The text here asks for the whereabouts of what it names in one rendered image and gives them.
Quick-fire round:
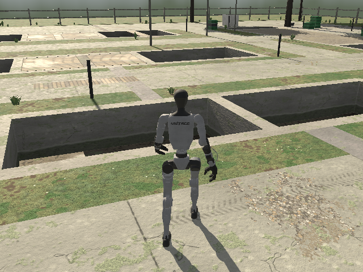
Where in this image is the right robot shin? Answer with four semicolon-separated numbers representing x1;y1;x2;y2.
191;178;199;212

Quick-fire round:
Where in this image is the robot left hand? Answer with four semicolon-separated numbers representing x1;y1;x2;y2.
155;145;168;155

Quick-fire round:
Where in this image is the robot right forearm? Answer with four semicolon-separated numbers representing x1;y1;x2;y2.
202;137;216;167

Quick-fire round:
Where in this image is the robot left forearm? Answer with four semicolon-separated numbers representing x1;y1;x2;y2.
154;135;161;150

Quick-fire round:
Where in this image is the robot right hand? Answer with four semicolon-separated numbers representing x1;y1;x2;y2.
204;165;217;182

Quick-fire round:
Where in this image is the left robot upper arm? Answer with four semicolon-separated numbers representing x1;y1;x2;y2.
155;114;170;143

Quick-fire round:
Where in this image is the right robot upper arm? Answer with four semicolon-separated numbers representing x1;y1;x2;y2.
193;114;208;146

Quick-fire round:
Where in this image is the robot right thigh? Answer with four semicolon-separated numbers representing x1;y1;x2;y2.
189;157;201;188

